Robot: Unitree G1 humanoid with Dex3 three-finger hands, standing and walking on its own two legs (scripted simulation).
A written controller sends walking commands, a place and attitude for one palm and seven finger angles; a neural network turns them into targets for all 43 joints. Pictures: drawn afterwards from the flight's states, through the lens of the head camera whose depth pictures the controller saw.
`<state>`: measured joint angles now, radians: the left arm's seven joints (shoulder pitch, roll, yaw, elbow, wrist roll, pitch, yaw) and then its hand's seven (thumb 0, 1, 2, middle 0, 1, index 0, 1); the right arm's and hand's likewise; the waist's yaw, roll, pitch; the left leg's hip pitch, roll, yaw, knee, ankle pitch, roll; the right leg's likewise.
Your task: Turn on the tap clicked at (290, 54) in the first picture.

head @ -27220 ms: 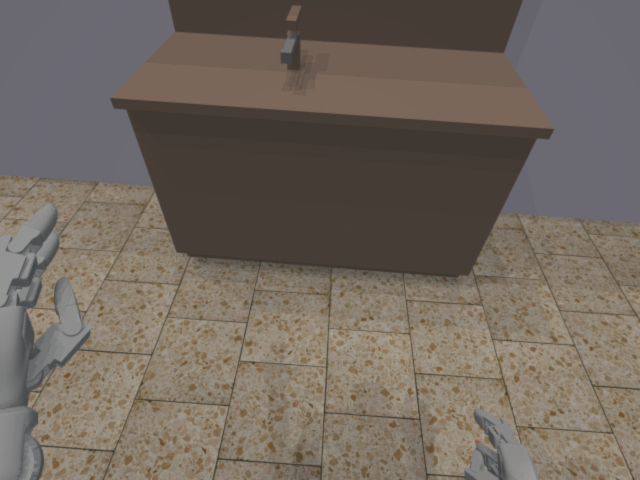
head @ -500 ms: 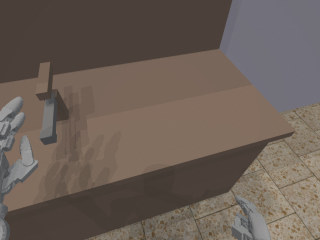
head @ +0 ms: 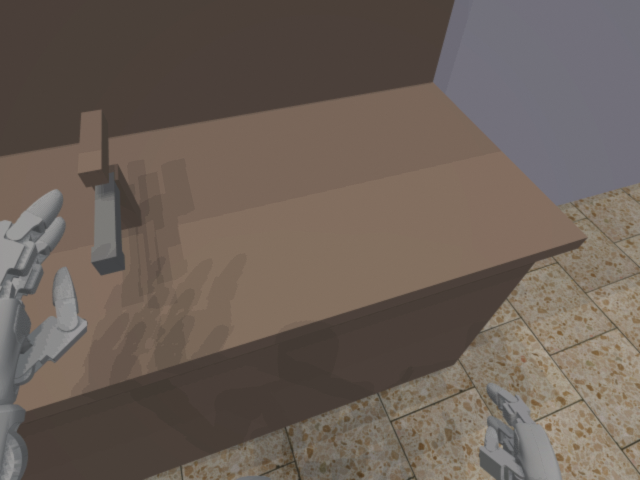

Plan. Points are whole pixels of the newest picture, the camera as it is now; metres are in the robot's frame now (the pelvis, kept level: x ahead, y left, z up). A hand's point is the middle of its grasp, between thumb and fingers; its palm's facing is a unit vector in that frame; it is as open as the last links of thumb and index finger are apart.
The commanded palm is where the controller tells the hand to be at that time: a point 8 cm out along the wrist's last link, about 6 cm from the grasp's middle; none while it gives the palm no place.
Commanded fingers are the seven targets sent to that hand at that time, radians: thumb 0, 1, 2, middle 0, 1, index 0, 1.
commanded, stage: come to a stop and stand still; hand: left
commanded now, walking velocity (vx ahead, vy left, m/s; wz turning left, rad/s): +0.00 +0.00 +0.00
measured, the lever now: (108, 258) +0.34 +0.28 +0.08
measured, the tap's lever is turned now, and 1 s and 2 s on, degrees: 0 0 0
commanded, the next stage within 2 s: look again from close up in 0.68 s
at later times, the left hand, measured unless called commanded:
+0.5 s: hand out of the picture +0.22 +0.31 +0.17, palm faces +0.40 -0.85 -0.35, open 7.4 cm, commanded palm +0.16 +0.34 +0.19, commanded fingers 0.00 0.90 0.90 -0.20 -0.30 -0.20 -0.30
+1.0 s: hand out of the picture +0.22 +0.29 +0.17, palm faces +0.39 -0.85 -0.36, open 7.4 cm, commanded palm +0.17 +0.33 +0.19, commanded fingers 0.00 0.90 0.90 -0.20 -0.30 -0.20 -0.30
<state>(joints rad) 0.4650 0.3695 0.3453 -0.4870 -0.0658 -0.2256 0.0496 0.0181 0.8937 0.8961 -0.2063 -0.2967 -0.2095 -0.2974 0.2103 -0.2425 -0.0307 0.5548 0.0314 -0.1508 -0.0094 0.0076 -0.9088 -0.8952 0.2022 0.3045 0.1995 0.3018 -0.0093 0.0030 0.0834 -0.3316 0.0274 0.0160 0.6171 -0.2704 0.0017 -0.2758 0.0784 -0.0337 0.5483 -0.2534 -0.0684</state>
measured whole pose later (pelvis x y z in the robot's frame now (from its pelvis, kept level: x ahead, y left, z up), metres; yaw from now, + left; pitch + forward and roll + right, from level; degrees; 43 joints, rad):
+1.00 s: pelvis +0.01 +0.05 +0.01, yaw +1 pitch -1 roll -1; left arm 0.43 0.36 0.34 -0.46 -0.04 -0.21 0.10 0.02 0.89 0.90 -0.21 -0.30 -0.21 -0.30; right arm 0.20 -0.20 0.02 0.58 0.02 -0.11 -0.04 0.01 -0.91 -0.90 0.20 0.30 0.20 0.30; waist 0.02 -0.01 0.04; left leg -0.22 -0.05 -0.01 0.44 -0.20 0.06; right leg -0.17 0.02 -0.02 0.38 -0.19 0.00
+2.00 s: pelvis +0.01 -0.03 +0.01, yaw +0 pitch +0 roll -1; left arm 0.46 0.38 0.35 -0.51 -0.10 -0.13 0.09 0.02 0.89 0.90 -0.21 -0.30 -0.21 -0.30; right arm 0.21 -0.22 -0.01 0.58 0.03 -0.06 -0.04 0.01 -0.91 -0.90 0.20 0.30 0.20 0.30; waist 0.00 0.00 0.02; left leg -0.29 0.06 -0.03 0.55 -0.26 -0.02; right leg -0.23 0.13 -0.05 0.44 -0.21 -0.10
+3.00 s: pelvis +0.02 -0.03 +0.01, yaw +0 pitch +0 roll -1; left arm 0.48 0.41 0.37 -0.54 -0.10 -0.12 0.09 0.02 0.89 0.90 -0.21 -0.30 -0.21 -0.30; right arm 0.20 -0.20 0.00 0.56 0.03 -0.05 -0.04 0.01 -0.91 -0.90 0.20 0.30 0.20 0.30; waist -0.01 0.00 0.04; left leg -0.28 0.06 -0.03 0.53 -0.26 -0.04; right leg -0.23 0.13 -0.05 0.45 -0.22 -0.11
